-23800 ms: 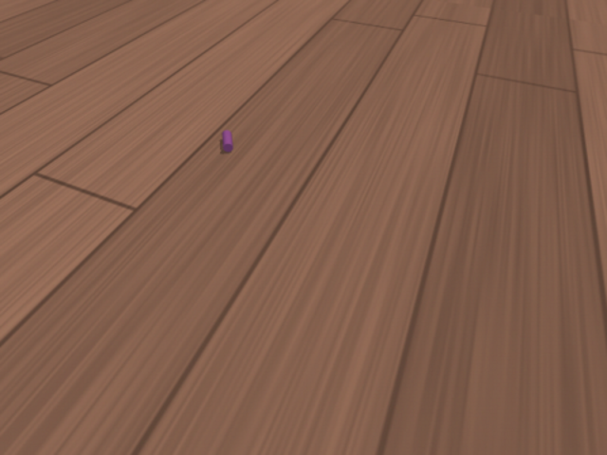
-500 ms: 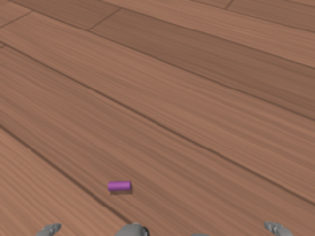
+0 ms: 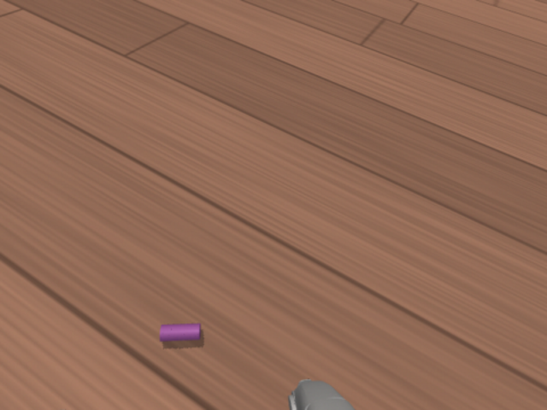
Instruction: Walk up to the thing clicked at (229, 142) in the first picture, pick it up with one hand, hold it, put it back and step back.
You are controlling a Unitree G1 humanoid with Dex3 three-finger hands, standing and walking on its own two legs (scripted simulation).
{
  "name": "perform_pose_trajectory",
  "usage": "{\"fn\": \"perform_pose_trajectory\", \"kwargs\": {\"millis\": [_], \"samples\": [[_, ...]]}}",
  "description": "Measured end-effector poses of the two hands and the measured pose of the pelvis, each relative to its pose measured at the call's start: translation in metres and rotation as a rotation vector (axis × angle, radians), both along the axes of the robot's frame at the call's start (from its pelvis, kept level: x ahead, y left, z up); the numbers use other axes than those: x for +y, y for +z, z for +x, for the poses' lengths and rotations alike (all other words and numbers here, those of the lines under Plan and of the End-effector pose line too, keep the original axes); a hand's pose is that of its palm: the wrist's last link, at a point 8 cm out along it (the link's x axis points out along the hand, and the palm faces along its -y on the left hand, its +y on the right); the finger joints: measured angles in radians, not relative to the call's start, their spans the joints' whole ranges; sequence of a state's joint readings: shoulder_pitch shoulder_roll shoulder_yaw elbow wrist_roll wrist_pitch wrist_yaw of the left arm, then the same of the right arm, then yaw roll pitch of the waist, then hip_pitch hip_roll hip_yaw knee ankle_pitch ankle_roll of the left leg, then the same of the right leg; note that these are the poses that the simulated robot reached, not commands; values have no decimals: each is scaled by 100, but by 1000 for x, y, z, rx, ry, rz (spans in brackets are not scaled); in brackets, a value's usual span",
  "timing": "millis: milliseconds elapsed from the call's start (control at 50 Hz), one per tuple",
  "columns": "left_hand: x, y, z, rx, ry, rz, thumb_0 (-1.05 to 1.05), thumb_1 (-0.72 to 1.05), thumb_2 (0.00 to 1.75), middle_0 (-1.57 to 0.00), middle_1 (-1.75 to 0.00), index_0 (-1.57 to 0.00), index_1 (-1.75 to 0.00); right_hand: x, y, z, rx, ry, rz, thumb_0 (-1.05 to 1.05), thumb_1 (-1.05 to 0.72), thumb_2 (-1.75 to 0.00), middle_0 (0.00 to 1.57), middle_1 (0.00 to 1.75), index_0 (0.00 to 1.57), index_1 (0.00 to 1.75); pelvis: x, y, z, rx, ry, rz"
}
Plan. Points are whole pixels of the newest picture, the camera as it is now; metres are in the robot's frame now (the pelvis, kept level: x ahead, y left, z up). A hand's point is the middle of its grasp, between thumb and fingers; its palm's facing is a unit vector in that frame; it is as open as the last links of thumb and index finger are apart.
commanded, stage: walk up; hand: left
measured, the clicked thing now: (180, 332) +0.43 +0.24 -0.74
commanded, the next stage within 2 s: stand in 1.34 s
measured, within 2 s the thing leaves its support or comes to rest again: neither
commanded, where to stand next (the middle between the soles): +0.05 -0.01 m, yaw +1 degrees
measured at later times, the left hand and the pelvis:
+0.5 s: hand out of the picture +0.08 +0.24 -0.15, palm faces +0.07 -0.92 -0.38, open 7.4 cm; pelvis -0.01 -0.04 -0.01, yaw +4 degrees
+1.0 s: hand out of the picture +0.04 +0.25 -0.15, palm faces +0.04 -0.93 -0.35, open 7.4 cm; pelvis -0.01 -0.02 +0.00, yaw +2 degrees
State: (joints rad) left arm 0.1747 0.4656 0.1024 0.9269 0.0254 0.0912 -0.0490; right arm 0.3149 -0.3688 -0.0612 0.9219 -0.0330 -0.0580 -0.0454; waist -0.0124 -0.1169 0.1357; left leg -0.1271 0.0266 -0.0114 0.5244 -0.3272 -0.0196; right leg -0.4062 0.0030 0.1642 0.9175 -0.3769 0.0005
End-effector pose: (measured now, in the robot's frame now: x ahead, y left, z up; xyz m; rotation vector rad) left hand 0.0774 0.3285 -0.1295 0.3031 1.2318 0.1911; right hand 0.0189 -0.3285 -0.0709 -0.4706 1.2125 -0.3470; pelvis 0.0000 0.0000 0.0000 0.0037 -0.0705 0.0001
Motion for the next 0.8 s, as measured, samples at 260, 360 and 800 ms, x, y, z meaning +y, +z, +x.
{"fn": "perform_pose_trajectory", "kwargs": {"millis": [260,360,800], "samples": [[-78,21,5,-66,-37,20,1,91,90,-20,-30,-20,-30,-35,-49,34,-29,27,134,0,-91,-90,20,30,20,30,-44,-6,-10,-5,-1,10],[-81,29,7,-129,-15,33,1,90,90,-20,-30,-21,-30,-25,-56,35,9,68,181,0,-91,-90,20,30,20,30,-47,-5,-9,13,27,-8],[-27,19,-58,-42,44,85,1,91,90,-20,-30,-20,-30,14,-42,66,-73,124,190,0,-91,-90,20,30,20,30,-18,-5,-22,7,49,-30]]}}
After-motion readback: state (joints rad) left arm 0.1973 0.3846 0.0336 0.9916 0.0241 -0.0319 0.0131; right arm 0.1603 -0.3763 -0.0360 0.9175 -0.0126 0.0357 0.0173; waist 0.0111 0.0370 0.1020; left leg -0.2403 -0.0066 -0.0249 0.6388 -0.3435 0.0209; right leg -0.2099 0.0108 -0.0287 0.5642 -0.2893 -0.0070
